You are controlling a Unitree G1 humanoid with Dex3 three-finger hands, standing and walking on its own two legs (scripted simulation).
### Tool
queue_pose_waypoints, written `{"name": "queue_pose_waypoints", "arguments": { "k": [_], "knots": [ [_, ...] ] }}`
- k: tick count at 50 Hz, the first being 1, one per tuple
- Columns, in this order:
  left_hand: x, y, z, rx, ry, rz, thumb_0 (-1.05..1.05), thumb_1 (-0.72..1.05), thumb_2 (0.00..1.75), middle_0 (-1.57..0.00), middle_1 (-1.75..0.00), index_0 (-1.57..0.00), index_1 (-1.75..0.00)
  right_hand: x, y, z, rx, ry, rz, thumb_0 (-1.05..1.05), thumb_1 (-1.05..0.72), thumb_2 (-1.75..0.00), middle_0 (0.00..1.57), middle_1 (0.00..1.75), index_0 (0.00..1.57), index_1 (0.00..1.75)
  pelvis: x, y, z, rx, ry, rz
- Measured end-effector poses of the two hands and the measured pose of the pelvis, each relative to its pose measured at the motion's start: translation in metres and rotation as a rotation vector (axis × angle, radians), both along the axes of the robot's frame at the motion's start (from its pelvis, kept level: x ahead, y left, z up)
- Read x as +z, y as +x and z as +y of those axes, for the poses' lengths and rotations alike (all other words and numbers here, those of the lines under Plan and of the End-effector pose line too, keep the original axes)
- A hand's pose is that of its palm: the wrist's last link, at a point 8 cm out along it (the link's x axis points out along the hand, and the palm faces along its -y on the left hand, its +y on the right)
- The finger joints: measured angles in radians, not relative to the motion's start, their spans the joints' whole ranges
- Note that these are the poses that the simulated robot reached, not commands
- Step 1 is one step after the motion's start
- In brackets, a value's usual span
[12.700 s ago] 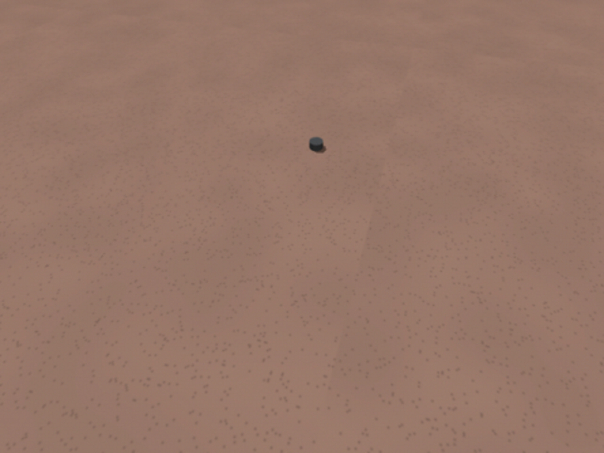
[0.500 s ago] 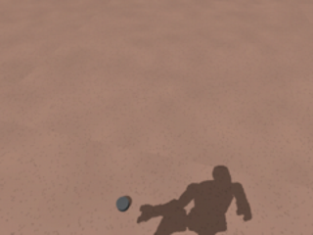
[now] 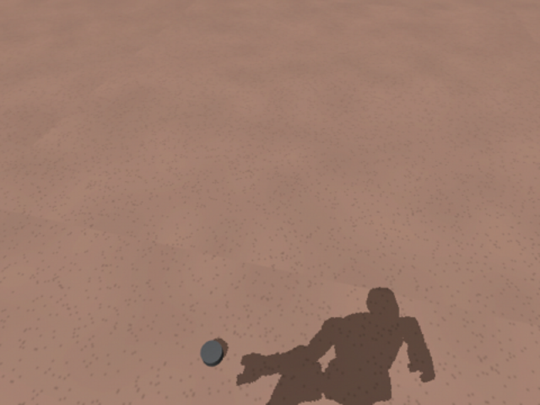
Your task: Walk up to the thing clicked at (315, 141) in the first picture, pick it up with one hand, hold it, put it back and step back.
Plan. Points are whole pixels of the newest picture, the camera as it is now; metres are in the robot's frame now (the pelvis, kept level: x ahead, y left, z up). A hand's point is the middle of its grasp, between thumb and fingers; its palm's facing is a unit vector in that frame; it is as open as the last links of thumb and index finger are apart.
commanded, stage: stand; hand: left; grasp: from above
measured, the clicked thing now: (212, 353) +0.41 +0.24 -0.76
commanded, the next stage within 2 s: rise first in 0.30 s
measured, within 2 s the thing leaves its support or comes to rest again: neither
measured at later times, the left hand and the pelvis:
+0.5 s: hand out of the picture +0.09 +0.25 -0.16, palm faces +0.03 -0.94 -0.34, open 7.6 cm; pelvis -0.01 +0.00 +0.00, yaw +0 degrees
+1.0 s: hand out of the picture +0.14 +0.26 -0.22, palm faces -0.12 -0.90 -0.42, open 13.8 cm; pelvis -0.02 +0.01 -0.07, yaw -2 degrees
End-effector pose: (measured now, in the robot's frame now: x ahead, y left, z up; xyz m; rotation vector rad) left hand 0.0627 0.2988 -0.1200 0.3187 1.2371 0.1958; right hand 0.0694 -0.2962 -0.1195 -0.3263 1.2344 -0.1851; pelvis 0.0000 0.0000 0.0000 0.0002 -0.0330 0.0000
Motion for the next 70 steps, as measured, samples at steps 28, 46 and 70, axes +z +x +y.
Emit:
{"name": "queue_pose_waypoints", "arguments": {
  "k": [28,46,70],
  "knots": [
    [-0.006,0.047,-0.007,0.012,-0.015,-0.118,0.01,0.71,0.91,-0.20,-0.46,-0.20,-0.47,-0.004,0.004,0.018,-0.031,0.026,-0.131,0.01,-0.92,-0.90,0.20,0.30,0.21,0.30,-0.009,-0.018,-0.001,-0.009,0.002,0.075],
    [-0.048,0.072,0.000,-0.112,0.059,-0.070,0.00,-0.36,0.96,-0.11,-1.01,-0.12,-1.00,-0.028,0.009,0.042,-0.048,0.047,-0.269,0.01,-0.91,-0.90,0.21,0.30,0.21,0.30,-0.052,-0.019,0.012,-0.039,-0.008,0.243],
    [-0.104,0.055,0.008,-0.283,0.168,-0.105,0.00,-0.55,0.98,-0.08,-1.08,-0.08,-1.08,-0.089,0.070,0.066,0.088,0.064,-0.458,0.01,-0.90,-0.90,0.21,0.30,0.21,0.30,-0.130,-0.033,0.016,-0.027,-0.030,0.408]
  ]
}}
